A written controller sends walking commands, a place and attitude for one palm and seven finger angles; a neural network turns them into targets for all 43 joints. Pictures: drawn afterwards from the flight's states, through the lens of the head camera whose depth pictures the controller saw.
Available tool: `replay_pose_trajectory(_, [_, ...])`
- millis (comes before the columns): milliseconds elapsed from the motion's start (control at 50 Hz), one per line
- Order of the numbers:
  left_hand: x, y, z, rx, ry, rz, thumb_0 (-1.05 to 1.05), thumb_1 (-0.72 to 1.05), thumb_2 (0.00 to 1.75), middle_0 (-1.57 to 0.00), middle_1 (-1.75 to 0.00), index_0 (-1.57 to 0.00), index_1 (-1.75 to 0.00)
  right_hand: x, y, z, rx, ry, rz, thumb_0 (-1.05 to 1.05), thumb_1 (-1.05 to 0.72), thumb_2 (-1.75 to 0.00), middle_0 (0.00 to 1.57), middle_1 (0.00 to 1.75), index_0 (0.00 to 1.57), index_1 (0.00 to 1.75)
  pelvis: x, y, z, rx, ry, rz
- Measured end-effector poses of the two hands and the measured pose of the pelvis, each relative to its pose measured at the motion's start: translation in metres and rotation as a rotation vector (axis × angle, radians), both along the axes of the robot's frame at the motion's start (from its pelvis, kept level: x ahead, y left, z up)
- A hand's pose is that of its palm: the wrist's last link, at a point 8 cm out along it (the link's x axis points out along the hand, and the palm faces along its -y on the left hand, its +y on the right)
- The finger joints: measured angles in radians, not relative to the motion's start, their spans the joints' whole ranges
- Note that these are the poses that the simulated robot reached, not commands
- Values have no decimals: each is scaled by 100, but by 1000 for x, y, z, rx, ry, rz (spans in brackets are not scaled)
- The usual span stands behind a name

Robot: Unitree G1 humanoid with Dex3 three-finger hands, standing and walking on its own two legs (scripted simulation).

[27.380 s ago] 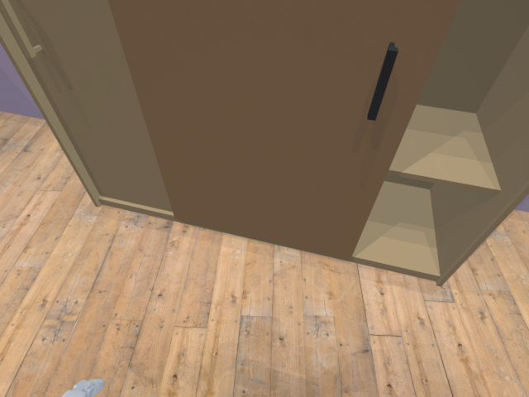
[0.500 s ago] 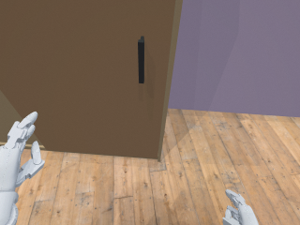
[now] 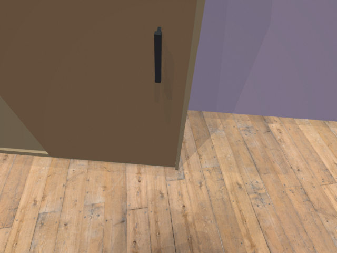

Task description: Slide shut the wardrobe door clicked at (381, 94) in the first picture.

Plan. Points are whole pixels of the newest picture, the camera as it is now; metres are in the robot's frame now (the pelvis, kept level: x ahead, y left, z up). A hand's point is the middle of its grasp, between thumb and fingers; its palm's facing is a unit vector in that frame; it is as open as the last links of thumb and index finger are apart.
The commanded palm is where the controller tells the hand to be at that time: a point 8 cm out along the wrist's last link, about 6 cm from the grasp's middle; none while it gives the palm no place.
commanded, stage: let the arm hang, fingers relaxed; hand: left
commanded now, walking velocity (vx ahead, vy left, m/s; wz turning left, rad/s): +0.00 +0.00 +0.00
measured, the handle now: (158, 56) +0.67 +0.08 +0.09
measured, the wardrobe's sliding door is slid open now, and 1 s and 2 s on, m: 0.00 0.00 0.00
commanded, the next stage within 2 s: look to check the result in 0.54 s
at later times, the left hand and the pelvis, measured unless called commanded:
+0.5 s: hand out of the picture +0.08 +0.19 -0.17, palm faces -0.02 -0.97 -0.22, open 7.3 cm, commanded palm none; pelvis +0.01 -0.01 +0.00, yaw -1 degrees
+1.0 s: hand out of the picture +0.11 +0.22 -0.15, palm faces -0.03 -0.95 -0.32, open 7.3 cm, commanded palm none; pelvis +0.04 -0.02 +0.01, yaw -1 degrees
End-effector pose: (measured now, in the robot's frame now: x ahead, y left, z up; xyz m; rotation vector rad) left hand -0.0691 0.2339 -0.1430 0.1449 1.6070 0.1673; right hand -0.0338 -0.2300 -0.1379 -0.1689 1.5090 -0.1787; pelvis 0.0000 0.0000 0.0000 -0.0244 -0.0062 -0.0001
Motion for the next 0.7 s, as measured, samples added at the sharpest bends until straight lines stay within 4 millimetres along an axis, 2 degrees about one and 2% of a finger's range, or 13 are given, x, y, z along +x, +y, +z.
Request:
replay_pose_trajectory(80, [12, 6, 2, 24, -31, -11, 1, 92, 89, -20, -30, -20, -30, 4, 9, -5, 26, -20, -13, 1, -91, -90, 20, 30, 20, 30, 0, 2, 0, 4, -4, -5])
replay_pose_trajectory(200, [55, 8, 2, 37, -144, -39, 1, 91, 89, -20, -30, -20, -30, 25, 12, -9, 42, -87, -11, 1, -91, -90, 20, 30, 20, 30, 2, 2, 0, 10, -4, -9])
replay_pose_trajectory(320, [101, 3, 3, 28, -260, -69, 0, 91, 89, -20, -30, -20, -30, 49, 2, -7, 24, -152, 0, 1, -91, -90, 20, 30, 20, 30, 5, 0, 1, 15, -7, -11])
replay_pose_trajectory(400, [124, 1, 5, 22, -307, -86, 0, 91, 89, -20, -30, -20, -30, 62, -9, -3, 2, -179, 8, 1, -91, -90, 20, 30, 20, 30, 8, -2, 2, 17, -7, -12])
replay_pose_trajectory(520, [142, 3, 8, 30, -330, -101, 0, 91, 89, -20, -30, -20, -30, 76, -29, 4, -34, -194, 23, 1, -91, -90, 20, 30, 20, 30, 13, -6, 4, 17, -8, -11])
replay_pose_trajectory(700, [152, 19, 15, 76, -315, -111, 0, 91, 89, -20, -30, -20, -30, 97, -56, 13, -82, -201, 46, 1, -91, -90, 20, 30, 20, 30, 21, -12, 6, 17, -9, -10])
